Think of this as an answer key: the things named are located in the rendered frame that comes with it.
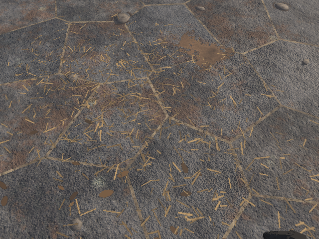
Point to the robot right hand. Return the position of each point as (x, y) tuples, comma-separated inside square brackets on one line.
[(291, 234)]

